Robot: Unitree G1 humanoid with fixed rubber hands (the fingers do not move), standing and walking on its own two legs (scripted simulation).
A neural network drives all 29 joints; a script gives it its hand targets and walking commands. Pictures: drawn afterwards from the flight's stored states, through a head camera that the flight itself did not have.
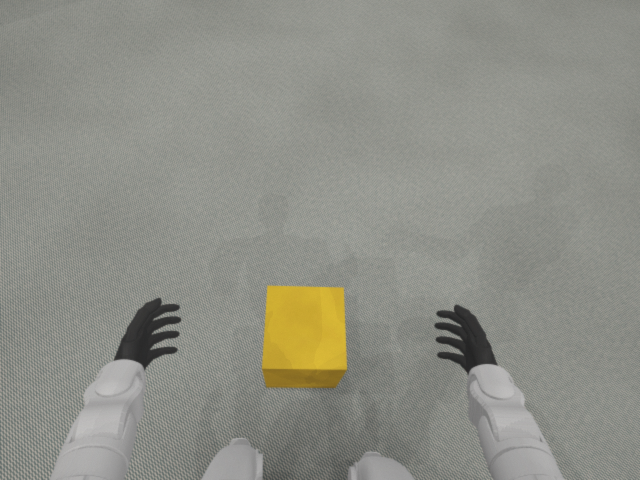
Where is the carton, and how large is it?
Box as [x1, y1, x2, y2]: [262, 286, 346, 387]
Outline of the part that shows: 267,286 262,370 266,386 335,387 346,370 343,288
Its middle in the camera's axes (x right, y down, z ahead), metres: -0.04 +0.27 +1.07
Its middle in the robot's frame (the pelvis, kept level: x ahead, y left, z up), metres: +0.45 -0.01 -0.61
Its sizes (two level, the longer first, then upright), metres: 0.210 0.200 0.250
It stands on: the floor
